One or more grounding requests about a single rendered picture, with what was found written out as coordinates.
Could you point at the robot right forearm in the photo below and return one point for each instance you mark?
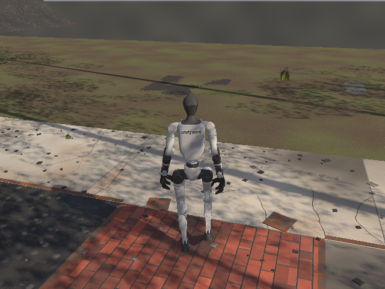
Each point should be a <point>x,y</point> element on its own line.
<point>217,164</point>

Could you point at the robot left upper arm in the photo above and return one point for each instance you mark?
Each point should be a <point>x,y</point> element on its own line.
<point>170,138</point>

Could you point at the right robot hand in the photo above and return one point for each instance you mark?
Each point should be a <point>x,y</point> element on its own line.
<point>221,185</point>

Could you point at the left robot foot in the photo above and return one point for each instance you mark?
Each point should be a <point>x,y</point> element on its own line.
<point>185,247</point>

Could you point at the robot right upper arm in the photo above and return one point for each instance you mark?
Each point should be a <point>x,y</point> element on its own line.
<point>212,136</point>

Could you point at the robot left forearm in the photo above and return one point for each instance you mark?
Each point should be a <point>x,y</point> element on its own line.
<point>165,164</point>

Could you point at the left robot hand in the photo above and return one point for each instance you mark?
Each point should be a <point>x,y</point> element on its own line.
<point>163,181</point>

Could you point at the left robot shin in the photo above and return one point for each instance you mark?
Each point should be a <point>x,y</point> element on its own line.
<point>182,224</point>

